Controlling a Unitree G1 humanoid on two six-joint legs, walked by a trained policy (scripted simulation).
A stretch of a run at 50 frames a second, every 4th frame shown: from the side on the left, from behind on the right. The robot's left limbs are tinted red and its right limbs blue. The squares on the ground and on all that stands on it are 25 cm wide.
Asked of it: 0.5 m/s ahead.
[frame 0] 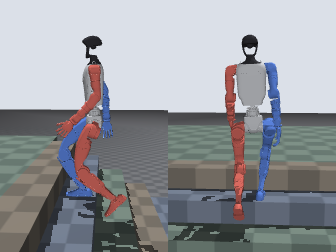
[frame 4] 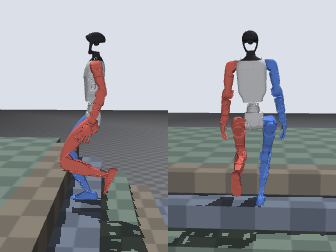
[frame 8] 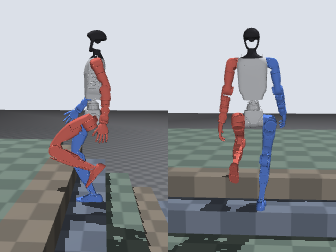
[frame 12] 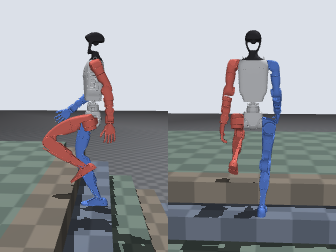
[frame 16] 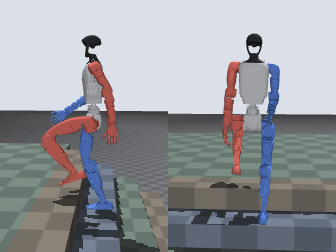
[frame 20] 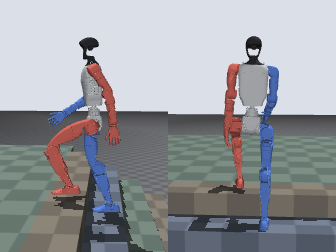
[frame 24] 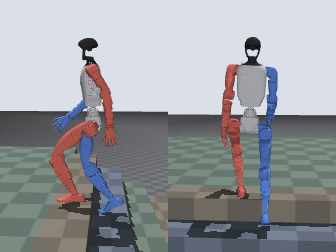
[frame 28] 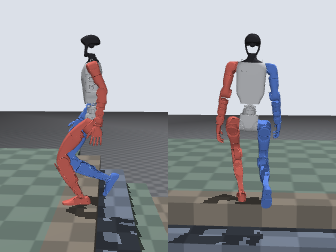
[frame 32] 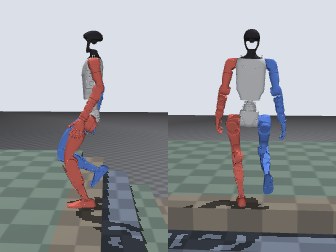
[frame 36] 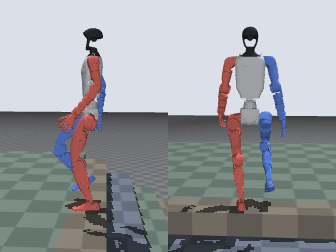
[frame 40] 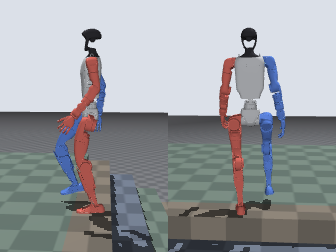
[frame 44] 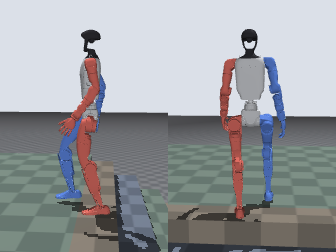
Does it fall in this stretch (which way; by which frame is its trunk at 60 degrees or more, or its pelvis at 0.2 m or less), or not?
no
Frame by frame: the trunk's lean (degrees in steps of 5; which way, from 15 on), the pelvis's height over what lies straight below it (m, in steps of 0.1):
0: 5, 0.7
4: 5, 0.7
8: 5, 0.7
12: 0, 0.8
16: 0, 0.8
20: 5, 0.8
24: 5, 0.8
28: 5, 0.7
32: 0, 0.7
36: 0, 0.8
40: 0, 0.8
44: 0, 0.8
